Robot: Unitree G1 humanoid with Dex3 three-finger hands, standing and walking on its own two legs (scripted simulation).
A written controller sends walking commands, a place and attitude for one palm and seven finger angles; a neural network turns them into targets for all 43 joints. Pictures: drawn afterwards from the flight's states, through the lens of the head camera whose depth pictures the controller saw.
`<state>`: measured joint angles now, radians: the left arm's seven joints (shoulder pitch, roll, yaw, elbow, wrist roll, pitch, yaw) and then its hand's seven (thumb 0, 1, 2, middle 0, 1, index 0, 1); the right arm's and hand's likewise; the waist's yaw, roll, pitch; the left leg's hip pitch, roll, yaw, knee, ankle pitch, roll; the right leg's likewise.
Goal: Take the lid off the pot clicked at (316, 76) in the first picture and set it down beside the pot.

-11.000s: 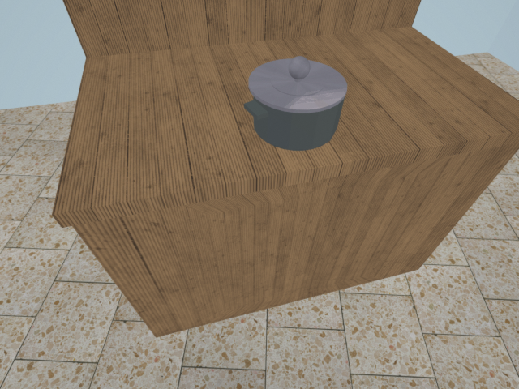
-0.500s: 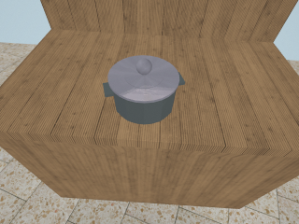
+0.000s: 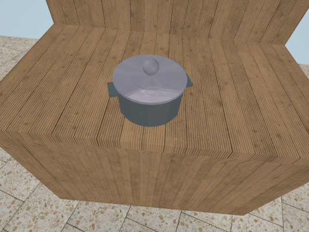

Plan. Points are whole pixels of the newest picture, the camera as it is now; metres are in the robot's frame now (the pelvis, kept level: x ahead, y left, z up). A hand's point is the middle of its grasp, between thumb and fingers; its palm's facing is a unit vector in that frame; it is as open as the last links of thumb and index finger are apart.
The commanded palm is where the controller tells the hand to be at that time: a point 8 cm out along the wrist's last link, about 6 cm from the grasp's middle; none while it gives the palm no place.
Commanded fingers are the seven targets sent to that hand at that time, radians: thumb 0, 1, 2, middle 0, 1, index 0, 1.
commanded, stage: shuffle to correct the standing spot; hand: left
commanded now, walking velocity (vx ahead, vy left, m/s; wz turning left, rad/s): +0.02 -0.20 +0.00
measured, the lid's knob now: (150, 66) +0.49 +0.05 +0.17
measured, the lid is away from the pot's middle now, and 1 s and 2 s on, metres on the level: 0.00 0.00 0.00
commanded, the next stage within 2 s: come to a stop and stand still in 0.14 s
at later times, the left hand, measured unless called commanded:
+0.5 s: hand out of the picture +0.01 +0.12 -0.19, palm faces +0.04 -0.99 -0.13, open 7.4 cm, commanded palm none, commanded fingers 0.00 0.90 0.90 -0.20 -0.30 -0.20 -0.30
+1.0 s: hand out of the picture +0.03 +0.18 -0.17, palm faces +0.01 -0.97 -0.24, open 7.4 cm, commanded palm none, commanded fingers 0.00 0.90 0.90 -0.20 -0.30 -0.20 -0.30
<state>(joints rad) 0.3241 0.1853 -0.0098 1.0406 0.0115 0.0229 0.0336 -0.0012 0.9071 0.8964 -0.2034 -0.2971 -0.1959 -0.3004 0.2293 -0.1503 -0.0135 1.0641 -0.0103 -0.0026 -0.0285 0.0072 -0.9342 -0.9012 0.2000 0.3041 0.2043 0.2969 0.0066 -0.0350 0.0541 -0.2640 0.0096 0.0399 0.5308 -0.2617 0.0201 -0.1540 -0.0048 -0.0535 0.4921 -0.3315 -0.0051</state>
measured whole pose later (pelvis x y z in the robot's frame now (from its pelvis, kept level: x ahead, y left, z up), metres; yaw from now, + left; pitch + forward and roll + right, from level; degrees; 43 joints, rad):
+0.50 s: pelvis +0.01 -0.03 +0.00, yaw +0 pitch -1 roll -1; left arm 0.32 0.15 -0.01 1.03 0.00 0.01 0.05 0.00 0.91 0.90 -0.20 -0.30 -0.20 -0.30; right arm 0.22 -0.13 -0.02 1.06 0.00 -0.01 -0.05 0.01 -0.94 -0.90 0.20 0.30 0.20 0.30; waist 0.02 -0.06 0.07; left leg -0.24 0.00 0.07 0.57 -0.32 0.04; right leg -0.12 0.05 -0.06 0.49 -0.36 -0.05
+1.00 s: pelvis +0.01 +0.00 +0.00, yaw +0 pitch +0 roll -1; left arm 0.30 0.17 -0.02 1.01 0.01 -0.01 0.06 0.00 0.91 0.90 -0.20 -0.30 -0.20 -0.30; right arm 0.26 -0.19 0.00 1.02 -0.01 0.00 -0.02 0.01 -0.94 -0.90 0.20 0.30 0.20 0.30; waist 0.00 0.03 0.02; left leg -0.26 -0.04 0.08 0.57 -0.31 0.08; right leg -0.16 0.01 -0.05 0.52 -0.36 -0.01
